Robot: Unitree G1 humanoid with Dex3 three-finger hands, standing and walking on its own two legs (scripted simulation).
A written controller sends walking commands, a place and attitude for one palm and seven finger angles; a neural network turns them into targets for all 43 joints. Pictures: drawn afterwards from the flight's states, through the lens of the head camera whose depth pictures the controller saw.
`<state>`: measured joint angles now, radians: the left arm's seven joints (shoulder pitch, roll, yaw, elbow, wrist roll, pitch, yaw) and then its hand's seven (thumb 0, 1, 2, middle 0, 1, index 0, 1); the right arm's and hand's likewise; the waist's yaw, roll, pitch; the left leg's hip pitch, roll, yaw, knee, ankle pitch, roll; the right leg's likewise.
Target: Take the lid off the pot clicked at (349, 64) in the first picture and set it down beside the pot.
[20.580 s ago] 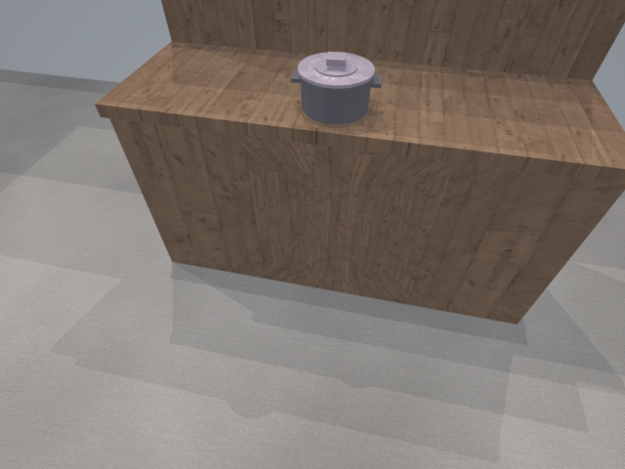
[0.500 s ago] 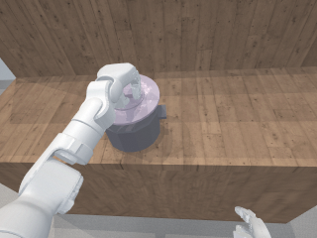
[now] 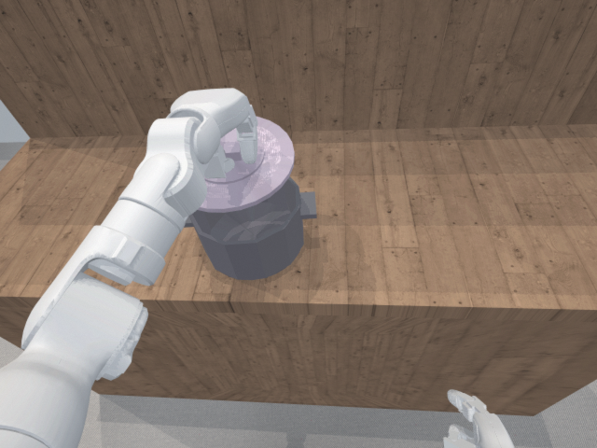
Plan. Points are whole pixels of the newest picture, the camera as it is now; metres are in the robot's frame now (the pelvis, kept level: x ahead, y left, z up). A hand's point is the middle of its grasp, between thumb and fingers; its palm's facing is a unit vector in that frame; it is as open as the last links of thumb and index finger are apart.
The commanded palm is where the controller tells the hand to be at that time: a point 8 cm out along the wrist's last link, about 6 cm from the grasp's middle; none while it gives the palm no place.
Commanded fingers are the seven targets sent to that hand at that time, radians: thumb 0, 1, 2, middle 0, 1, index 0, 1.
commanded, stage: lift the lid straight up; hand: left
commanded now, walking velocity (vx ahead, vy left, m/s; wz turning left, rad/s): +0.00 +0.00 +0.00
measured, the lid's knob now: (225, 146) +0.48 +0.11 +0.17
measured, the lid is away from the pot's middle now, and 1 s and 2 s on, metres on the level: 0.01 0.02 0.13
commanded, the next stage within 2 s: move the lid sideways beside the pot in 0.76 s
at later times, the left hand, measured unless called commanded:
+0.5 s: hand (216, 118) +0.45 +0.10 +0.23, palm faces -0.12 -0.01 -0.99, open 5.4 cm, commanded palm +0.42 +0.11 +0.30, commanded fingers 0.00 0.50 1.23 -0.74 -0.84 -1.12 -1.01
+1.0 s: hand (214, 110) +0.45 +0.10 +0.24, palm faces -0.13 -0.03 -0.99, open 5.4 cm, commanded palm +0.42 +0.12 +0.31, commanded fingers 0.00 0.50 1.23 -0.74 -0.84 -1.12 -1.01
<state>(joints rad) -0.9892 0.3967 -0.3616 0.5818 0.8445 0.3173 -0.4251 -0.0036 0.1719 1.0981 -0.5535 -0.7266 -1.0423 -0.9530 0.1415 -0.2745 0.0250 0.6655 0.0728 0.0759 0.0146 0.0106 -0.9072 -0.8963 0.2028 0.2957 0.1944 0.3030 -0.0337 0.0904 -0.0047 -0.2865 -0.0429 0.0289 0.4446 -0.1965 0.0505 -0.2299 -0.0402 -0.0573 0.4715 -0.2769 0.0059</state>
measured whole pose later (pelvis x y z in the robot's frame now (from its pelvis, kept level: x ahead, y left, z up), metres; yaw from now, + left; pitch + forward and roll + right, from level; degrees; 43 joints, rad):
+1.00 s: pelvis +0.00 +0.00 +0.00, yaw -1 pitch +2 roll +0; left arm -1.12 0.41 -0.32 0.64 0.87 0.32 -0.44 0.00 0.17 1.10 -0.56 -0.73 -1.05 -0.96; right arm 0.14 -0.28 0.04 0.67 0.07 0.06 0.01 0.01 -0.91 -0.90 0.20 0.30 0.19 0.30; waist -0.03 0.10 -0.02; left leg -0.28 -0.04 0.04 0.42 -0.18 0.05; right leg -0.24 -0.04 -0.05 0.46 -0.26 0.01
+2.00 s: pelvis -0.01 +0.02 +0.00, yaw +0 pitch +3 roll -1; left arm -1.11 0.61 -0.24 0.66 0.91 0.20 -0.55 0.00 0.17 1.10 -0.55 -0.73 -1.05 -0.96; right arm 0.21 -0.29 0.02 0.66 0.08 0.07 -0.01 0.01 -0.91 -0.90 0.20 0.30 0.20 0.30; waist -0.04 0.08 0.01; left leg -0.32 -0.06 0.03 0.43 -0.17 0.08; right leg -0.24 -0.06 -0.06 0.42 -0.23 0.02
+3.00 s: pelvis +0.00 +0.03 +0.00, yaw +1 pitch +5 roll -2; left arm -1.10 0.83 -0.11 0.78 0.91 0.01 -0.58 0.00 0.18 1.09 -0.55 -0.73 -1.05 -0.96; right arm 0.25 -0.31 0.02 0.67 0.09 0.13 -0.03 0.01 -0.91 -0.90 0.21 0.30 0.20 0.30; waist -0.05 0.06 0.03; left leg -0.35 -0.05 0.01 0.45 -0.18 0.09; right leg -0.24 -0.04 -0.07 0.37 -0.21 0.03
